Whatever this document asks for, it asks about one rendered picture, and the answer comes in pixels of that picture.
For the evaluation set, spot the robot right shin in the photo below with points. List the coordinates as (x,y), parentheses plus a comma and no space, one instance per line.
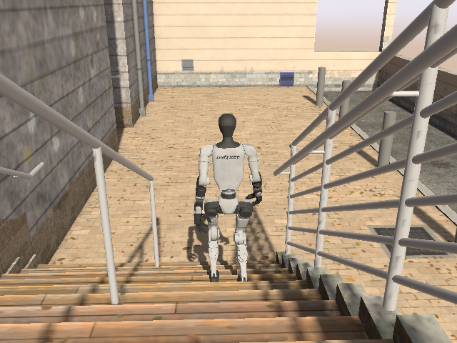
(241,255)

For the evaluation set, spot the robot left hand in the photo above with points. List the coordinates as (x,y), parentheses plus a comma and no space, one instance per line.
(199,224)

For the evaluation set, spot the right robot forearm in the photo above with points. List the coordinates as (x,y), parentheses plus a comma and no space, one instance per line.
(257,187)

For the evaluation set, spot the robot right hand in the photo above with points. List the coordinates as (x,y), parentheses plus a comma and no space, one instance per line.
(258,199)

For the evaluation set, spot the robot left upper arm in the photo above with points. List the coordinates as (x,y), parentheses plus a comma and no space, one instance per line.
(205,152)

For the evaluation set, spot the right robot thigh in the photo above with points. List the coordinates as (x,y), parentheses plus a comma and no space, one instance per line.
(245,210)

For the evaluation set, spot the robot right upper arm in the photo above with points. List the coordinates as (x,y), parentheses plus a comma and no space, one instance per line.
(250,151)

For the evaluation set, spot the left robot forearm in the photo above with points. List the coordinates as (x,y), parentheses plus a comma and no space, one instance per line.
(199,198)

